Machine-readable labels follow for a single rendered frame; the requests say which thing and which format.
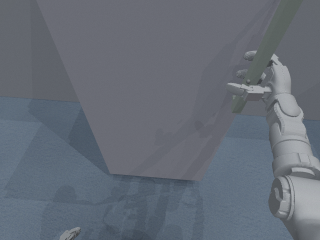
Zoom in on right robot forearm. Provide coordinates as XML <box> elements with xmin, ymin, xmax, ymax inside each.
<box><xmin>265</xmin><ymin>93</ymin><xmax>320</xmax><ymax>181</ymax></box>

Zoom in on robot right hand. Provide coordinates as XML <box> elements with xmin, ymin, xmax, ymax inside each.
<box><xmin>225</xmin><ymin>50</ymin><xmax>292</xmax><ymax>105</ymax></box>

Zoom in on handle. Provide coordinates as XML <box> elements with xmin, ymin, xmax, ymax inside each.
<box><xmin>231</xmin><ymin>0</ymin><xmax>303</xmax><ymax>114</ymax></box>

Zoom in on robot left hand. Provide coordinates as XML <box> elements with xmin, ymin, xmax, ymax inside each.
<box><xmin>59</xmin><ymin>227</ymin><xmax>81</xmax><ymax>240</ymax></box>

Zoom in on fridge door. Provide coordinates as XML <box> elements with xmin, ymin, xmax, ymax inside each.
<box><xmin>36</xmin><ymin>0</ymin><xmax>281</xmax><ymax>181</ymax></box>

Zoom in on robot right upper arm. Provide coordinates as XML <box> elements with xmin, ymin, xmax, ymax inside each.
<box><xmin>268</xmin><ymin>175</ymin><xmax>320</xmax><ymax>240</ymax></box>

